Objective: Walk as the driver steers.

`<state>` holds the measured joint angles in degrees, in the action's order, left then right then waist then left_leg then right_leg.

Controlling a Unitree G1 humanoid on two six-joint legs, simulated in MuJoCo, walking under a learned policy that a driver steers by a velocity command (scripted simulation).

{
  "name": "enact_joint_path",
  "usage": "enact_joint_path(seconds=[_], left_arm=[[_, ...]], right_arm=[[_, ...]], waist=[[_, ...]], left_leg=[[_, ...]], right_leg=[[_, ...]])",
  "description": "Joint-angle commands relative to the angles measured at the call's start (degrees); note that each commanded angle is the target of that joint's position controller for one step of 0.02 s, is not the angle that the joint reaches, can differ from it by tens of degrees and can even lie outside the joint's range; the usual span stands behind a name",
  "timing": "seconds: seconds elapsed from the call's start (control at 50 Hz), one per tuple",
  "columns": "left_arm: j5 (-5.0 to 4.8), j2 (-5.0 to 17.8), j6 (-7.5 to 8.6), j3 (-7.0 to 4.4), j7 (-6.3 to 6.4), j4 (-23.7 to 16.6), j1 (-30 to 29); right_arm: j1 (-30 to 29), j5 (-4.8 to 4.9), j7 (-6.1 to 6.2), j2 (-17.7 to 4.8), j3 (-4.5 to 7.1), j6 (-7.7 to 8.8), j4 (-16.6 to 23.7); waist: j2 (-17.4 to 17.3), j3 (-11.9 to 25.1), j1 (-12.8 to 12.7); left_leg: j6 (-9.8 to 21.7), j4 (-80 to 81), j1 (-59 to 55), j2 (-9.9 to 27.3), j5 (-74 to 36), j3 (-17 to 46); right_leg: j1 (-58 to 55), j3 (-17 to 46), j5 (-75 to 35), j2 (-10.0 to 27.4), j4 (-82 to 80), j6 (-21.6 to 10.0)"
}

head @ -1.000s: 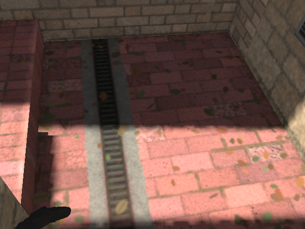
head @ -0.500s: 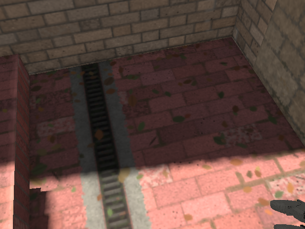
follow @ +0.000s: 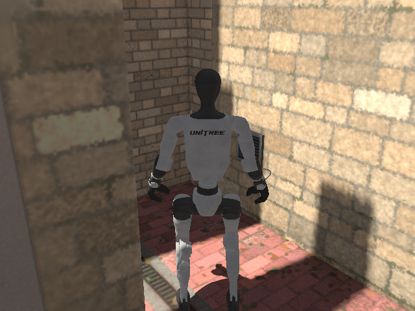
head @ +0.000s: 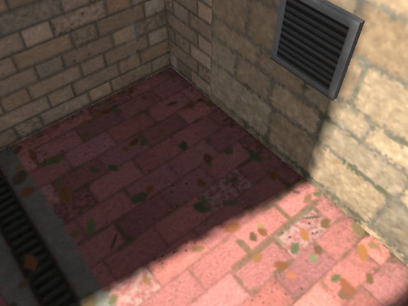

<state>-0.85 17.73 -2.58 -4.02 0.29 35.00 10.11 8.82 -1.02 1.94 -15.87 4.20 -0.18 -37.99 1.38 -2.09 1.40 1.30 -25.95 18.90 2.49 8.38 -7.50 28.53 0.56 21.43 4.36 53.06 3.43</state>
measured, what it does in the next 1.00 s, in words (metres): walks ahead: right foot, then left foot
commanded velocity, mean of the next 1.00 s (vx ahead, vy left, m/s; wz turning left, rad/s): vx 0.24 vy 0.00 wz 0.09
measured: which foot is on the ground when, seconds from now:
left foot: down 0.00-0.08, up 0.10-0.68, down 0.70-1.00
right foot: up 0.00-0.08, down 0.10-0.70, up 0.72-1.00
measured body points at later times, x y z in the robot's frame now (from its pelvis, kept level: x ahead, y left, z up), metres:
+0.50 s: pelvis +0.07 -0.05 +0.01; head +0.08 -0.07 +0.46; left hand +0.18 +0.22 -0.08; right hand +0.21 -0.32 -0.09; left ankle +0.16 +0.10 -0.69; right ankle +0.00 -0.13 -0.74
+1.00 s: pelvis +0.26 +0.01 +0.01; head +0.31 +0.03 +0.45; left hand +0.42 +0.31 -0.08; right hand +0.41 -0.26 -0.10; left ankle +0.24 +0.09 -0.74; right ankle +0.41 -0.14 -0.68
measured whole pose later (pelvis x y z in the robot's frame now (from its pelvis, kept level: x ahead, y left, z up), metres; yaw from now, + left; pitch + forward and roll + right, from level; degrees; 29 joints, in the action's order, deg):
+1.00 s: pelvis +0.26 +0.01 +0.01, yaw +10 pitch +4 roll +0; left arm 1.2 19.3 2.2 -1.2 3.2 33.2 7.5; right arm 12.1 0.9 0.9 -16.9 3.4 1.6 -43.9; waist 2.3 -2.8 2.4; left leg 4.2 -24.7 14.8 -7.3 12.7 7.3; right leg 40.1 6.0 10.9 2.0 49.2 5.9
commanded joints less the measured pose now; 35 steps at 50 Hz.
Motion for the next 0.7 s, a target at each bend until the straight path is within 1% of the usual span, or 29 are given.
enact_joint_path(seconds=[0.02, 0.04, 0.06, 0.08, 0.1, 0.12, 0.14, 0.16, 0.18, 0.2, 0.22, 0.24, 0.26, 0.28, 0.32, 0.34, 0.36, 0.4, 0.48, 0.54, 0.6, 0.62, 0.64, 0.66, 0.68, 0.7], left_arm=[[-0.84, 4.5, 0.86, -1.50, -0.63, -5.2, 0.9], [-0.91, 4.5, 0.81, -1.46, -0.96, -4.7, 2.6], [-0.67, 4.7, 0.87, -1.89, -1.13, -4.0, 4.9], [-0.29, 5.8, 1.01, -2.49, -1.07, -3.6, 6.7], [0.18, 11.3, 1.27, -3.73, -0.26, -4.8, 6.8], [0.41, 16.7, 1.41, -4.28, 0.03, -8.0, 3.2], [1.44, 13.9, 2.27, -3.90, -0.33, -7.9, 6.0], [1.20, 12.2, 2.92, -3.45, -0.35, -7.2, 5.2], [0.07, 11.0, 3.22, -3.40, -0.30, -7.2, 3.8], [-0.58, 10.0, 3.27, -3.07, -0.26, -7.3, 2.7], [0.05, 8.3, 2.96, -2.35, 0.18, -7.4, 2.8], [0.21, 6.9, 2.83, -1.65, 0.80, -7.2, 3.5], [0.77, 5.8, 2.92, -1.13, 1.29, -6.2, 5.5], [0.98, 5.5, 3.24, -0.93, 1.47, -5.4, 7.1], [1.01, 6.7, 3.82, -1.14, 1.60, -4.2, 9.2], [0.92, 7.1, 3.89, -1.02, 1.59, -3.5, 10.7], [1.17, 7.6, 4.18, -1.25, 1.86, -2.8, 11.8], [1.24, 8.7, 4.50, -1.52, 2.02, -1.8, 12.7], [1.15, 9.2, 5.19, -1.85, 1.73, -0.1, 14.0], [1.04, 9.5, 5.40, -2.17, 1.41, 0.9, 14.6], [0.54, 10.2, 5.21, -2.55, 1.14, 1.5, 15.1], [0.31, 10.4, 5.01, -2.64, 1.10, 1.6, 15.0], [0.14, 10.7, 4.74, -2.66, 1.11, 1.4, 14.0], [0.36, 10.7, 4.53, -2.49, 1.20, 1.0, 12.9], [0.99, 9.4, 4.36, -1.87, 1.49, 0.6, 12.9], [2.09, 8.8, 5.31, -1.09, 1.64, -0.5, 11.8]], right_arm=[[-2.5, 0.26, -0.48, -10.4, 2.99, 0.76, 3.1], [-3.5, 0.31, -0.52, -10.1, 2.79, 0.86, 2.9], [-3.7, 0.81, -0.58, -9.5, 2.72, 0.78, 2.4], [-1.7, 1.19, -0.74, -7.8, 2.44, 0.73, 1.2], [1.7, 0.04, -1.01, -4.9, 1.96, 0.65, 0.7], [-0.5, -1.88, -0.69, -5.9, 1.80, 1.14, 3.8], [-4.8, -1.65, -0.53, -8.5, 2.70, 1.36, 4.2], [-4.1, -0.68, -0.80, -8.4, 2.96, 1.22, 3.5], [-3.0, -0.46, -1.12, -8.1, 3.20, 1.42, 2.2], [-3.5, -0.66, -1.44, -8.5, 3.44, 1.67, 1.9], [-4.9, -1.10, -1.83, -6.8, 2.86, 2.24, 1.8], [-4.2, -0.86, -2.23, -5.9, 2.48, 3.02, 0.8], [-4.6, -0.63, -2.78, -5.0, 1.86, 3.63, 0.3], [-5.4, -0.39, -3.10, -4.6, 1.42, 4.14, -0.1], [-7.8, -0.09, -3.52, -4.4, 0.74, 4.72, -0.4], [-8.1, -0.04, -3.49, -4.8, 0.54, 4.95, -0.8], [-9.0, 0.16, -3.32, -4.6, 0.37, 4.96, -0.6], [-9.3, 0.50, -3.31, -4.4, -0.17, 5.00, -0.6], [-10.6, 1.03, -3.89, -3.7, -1.06, 5.14, -0.3], [-12.3, 1.26, -4.66, -3.0, -1.77, 5.15, 0.2], [-13.5, 1.42, -5.52, -3.0, -2.23, 5.18, 0.7], [-13.1, 1.49, -5.72, -3.2, -2.23, 5.18, 0.6], [-11.1, 1.42, -5.82, -3.6, -2.00, 5.20, 0.1], [-6.5, 1.25, -5.72, -4.9, -1.19, 5.15, -1.5], [1.4, 1.25, -5.43, -7.9, 0.61, 5.11, -3.9], [9.4, 0.90, -4.76, -12.7, 2.43, 5.45, -4.4]], waist=[[-9.6, 6.0, -1.5], [-8.9, 6.4, -3.0], [-8.4, 6.8, -4.2], [-6.1, 5.8, -4.3], [8.9, 4.1, -1.9], [22.0, 0.9, -0.6], [16.8, 4.6, -4.5], [13.1, 5.2, -3.1], [8.7, 6.0, -2.1], [7.6, 5.7, -2.1], [6.2, 6.4, -2.2], [6.7, 7.0, -2.2], [7.3, 7.1, -3.0], [7.9, 6.4, -3.6], [7.8, 4.8, -4.8], [6.6, 5.0, -5.7], [6.1, 2.9, -6.2], [6.3, 1.1, -6.3], [5.2, -1.4, -6.8], [4.4, -2.2, -7.1], [4.1, -2.4, -7.0], [4.0, -2.3, -6.3], [3.7, -1.4, -4.5], [3.0, 1.1, -1.6], [0.7, 5.7, 2.1], [-4.3, 9.8, 6.5]], left_leg=[[12.1, 9.0, -6.1, 16.2, -2.7, 12.5], [10.8, 6.8, -5.6, 15.6, -2.0, 11.1], [8.7, 3.7, -4.1, 14.0, -0.4, 8.7], [5.2, -1.6, -2.0, 10.9, 4.5, 5.2], [-1.2, -17.2, 6.7, 4.2, 15.0, -2.5], [-5.3, -27.1, 21.5, -4.5, 29.1, -0.5], [-4.9, -36.3, 20.1, -3.4, 29.4, 7.3], [-4.3, -38.4, 20.9, -1.8, 24.0, 9.2], [-3.7, -37.3, 21.6, -0.4, 18.9, 9.8], [-3.4, -36.8, 21.9, -0.3, 15.2, 9.3], [-2.9, -37.8, 21.6, -0.8, 12.8, 8.5], [-2.8, -37.3, 21.5, -0.9, 10.6, 8.2], [-2.7, -34.6, 22.0, -0.4, 7.6, 8.4], [-2.5, -30.8, 22.0, -0.1, 5.7, 8.4], [-2.0, -24.7, 20.9, 0.1, 3.9, 8.3], [-2.1, -22.4, 20.5, -0.1, 2.4, 8.0], [-2.0, -20.8, 21.9, 0.2, 2.0, 8.2], [-1.8, -18.6, 22.5, 0.7, 1.9, 8.9], [-1.0, -16.2, 22.6, 0.9, 1.6, 9.4], [-0.4, -14.4, 21.0, 0.7, 2.1, 8.7], [1.0, -12.8, 17.3, -0.2, 3.8, 6.4], [1.7, -12.0, 15.1, -0.8, 4.4, 5.4], [2.7, -10.3, 9.9, -2.1, 3.9, 3.7], [3.6, -8.7, 1.1, -4.7, 3.2, 1.6], [4.8, -7.6, -10.2, -7.0, 1.9, 1.5], [7.4, -7.8, -23.9, -0.9, -2.8, 12.1]], right_leg=[[-4.1, -1.8, 2.7, 0.5, -5.1, -2.9], [-7.2, -2.5, 0.0, -0.1, -10.3, -4.0], [-11.6, -3.5, -3.5, -1.6, -16.4, -5.4], [-14.7, -2.0, -6.5, -2.8, -22.7, -7.2], [-18.5, 14.8, -19.2, 7.7, -31.6, -11.6], [-19.1, 31.4, -29.8, 17.2, -34.1, -20.8], [-17.7, 30.1, -32.0, 16.6, -34.3, -22.9], [-18.5, 25.5, -22.4, 13.4, -34.0, -20.0], [-18.9, 23.2, -8.5, 10.6, -34.4, -16.9], [-18.5, 22.5, -0.4, 9.4, -35.4, -15.8], [-19.3, 21.8, 1.1, 8.9, -35.5, -15.7], [-20.8, 21.2, 2.9, 8.7, -36.7, -15.8], [-23.0, 20.1, 2.3, 8.6, -37.6, -16.0], [-24.6, 19.2, 0.1, 8.6, -38.2, -15.9], [-26.3, 17.4, -3.9, 9.0, -38.9, -15.7], [-28.1, 16.8, -4.4, 8.7, -39.3, -15.7], [-27.9, 17.8, -3.7, 9.5, -40.4, -15.6], [-28.2, 17.8, -2.6, 10.7, -41.8, -15.7], [-27.8, 14.8, -2.7, 11.4, -43.4, -15.5], [-27.5, 11.2, -5.7, 11.4, -42.9, -15.1], [-26.6, 8.2, -8.3, 11.5, -40.9, -14.0], [-26.0, 7.2, -9.9, 11.5, -39.6, -13.5], [-23.9, 5.2, -14.2, 10.8, -36.8, -12.4], [-20.8, 2.1, -23.6, 9.0, -30.7, -10.9], [-17.6, -2.0, -35.8, 5.7, -18.0, -8.6], [-4.9, -4.6, -31.7, 2.7, -1.3, -4.7]])
Next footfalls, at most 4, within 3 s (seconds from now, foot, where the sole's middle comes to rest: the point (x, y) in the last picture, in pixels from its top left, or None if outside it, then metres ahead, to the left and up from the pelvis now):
0.10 right None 0.04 -0.14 -0.77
0.70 left None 0.28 0.09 -0.77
1.14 right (234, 299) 0.48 -0.08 -0.77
1.48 left None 0.31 0.14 -0.77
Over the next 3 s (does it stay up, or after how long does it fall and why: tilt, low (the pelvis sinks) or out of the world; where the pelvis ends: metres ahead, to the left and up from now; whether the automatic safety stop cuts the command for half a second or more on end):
stays up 0.27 0.03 0.00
